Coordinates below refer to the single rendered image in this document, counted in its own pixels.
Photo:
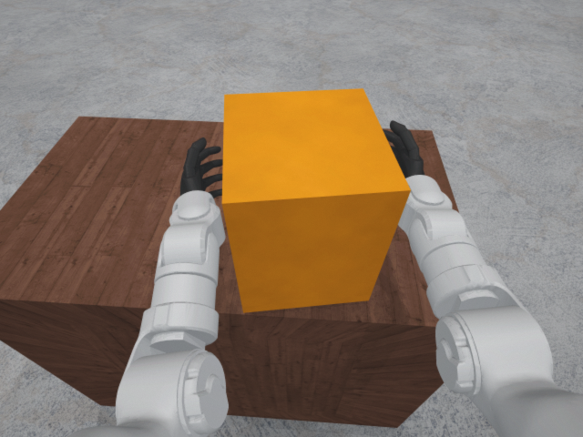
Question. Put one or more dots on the carton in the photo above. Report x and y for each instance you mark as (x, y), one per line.
(312, 195)

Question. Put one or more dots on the robot right hand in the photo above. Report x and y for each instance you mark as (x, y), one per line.
(405, 150)

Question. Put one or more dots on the robot left forearm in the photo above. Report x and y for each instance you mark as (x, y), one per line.
(182, 315)

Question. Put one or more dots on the pedestal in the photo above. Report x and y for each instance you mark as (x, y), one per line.
(79, 247)

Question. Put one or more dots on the robot left hand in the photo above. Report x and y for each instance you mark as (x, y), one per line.
(193, 172)

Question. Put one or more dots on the robot right forearm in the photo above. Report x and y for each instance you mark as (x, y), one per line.
(454, 270)

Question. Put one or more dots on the left robot upper arm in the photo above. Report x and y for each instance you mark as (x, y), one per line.
(176, 394)

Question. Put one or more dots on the right robot upper arm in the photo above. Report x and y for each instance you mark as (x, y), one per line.
(499, 359)

